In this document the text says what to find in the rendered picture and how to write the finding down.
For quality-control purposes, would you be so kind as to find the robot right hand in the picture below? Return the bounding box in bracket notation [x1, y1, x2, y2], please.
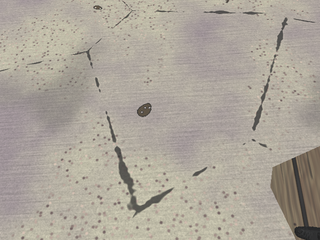
[294, 226, 320, 240]

